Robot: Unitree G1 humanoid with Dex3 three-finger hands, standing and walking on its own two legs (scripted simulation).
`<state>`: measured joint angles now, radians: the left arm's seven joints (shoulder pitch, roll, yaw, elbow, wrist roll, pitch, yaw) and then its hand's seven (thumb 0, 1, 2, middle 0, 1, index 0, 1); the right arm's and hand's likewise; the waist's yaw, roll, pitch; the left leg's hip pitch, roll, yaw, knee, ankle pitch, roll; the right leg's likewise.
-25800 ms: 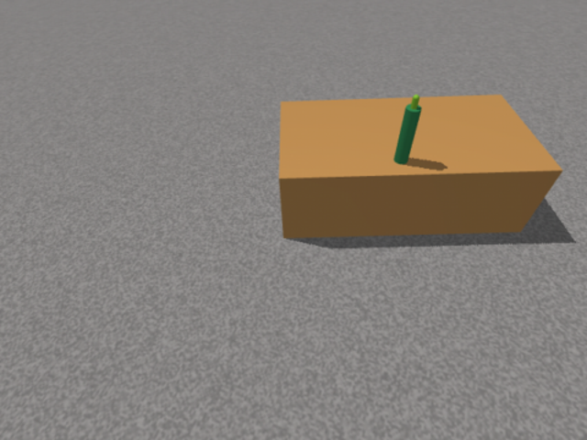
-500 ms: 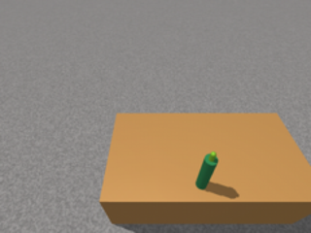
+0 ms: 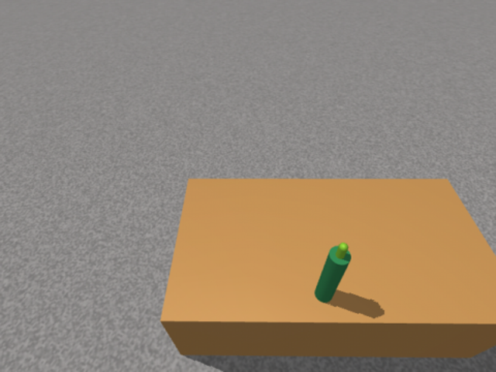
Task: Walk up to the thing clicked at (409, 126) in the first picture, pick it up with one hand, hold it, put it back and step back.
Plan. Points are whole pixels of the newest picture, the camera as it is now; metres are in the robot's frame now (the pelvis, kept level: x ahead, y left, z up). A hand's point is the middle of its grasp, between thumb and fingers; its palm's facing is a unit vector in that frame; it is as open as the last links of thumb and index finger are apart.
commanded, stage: stand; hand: right
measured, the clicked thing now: (332, 272) +0.44 -0.20 -0.28
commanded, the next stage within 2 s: step back in 1.84 s
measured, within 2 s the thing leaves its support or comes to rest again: neither
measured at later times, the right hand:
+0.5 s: hand out of the picture +0.08 -0.25 -0.16, palm faces -0.04 +0.94 -0.35, open 7.4 cm
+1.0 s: hand out of the picture +0.08 -0.25 -0.16, palm faces -0.04 +0.94 -0.34, open 7.4 cm
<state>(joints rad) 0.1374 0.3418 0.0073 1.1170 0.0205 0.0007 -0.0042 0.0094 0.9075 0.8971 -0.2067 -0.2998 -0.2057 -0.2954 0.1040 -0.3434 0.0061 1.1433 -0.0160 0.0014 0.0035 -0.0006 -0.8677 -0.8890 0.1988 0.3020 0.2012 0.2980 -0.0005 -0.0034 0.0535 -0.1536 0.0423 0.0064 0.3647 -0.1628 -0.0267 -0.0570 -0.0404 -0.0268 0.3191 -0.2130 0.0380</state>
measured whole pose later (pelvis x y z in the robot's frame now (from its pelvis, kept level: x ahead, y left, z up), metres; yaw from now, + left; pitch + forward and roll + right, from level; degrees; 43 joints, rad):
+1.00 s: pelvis +0.00 +0.00 +0.00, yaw +1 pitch -3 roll +0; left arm 0.15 0.35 0.01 1.11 0.02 0.00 -0.01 0.01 0.91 0.90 -0.21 -0.30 -0.21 -0.30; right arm 0.10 -0.35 0.00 1.14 -0.01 0.00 0.01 0.00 -0.90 -0.90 0.20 0.30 0.20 0.30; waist 0.00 0.00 0.06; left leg -0.15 0.04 -0.01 0.36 -0.16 -0.03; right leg -0.05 -0.04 -0.04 0.32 -0.22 0.04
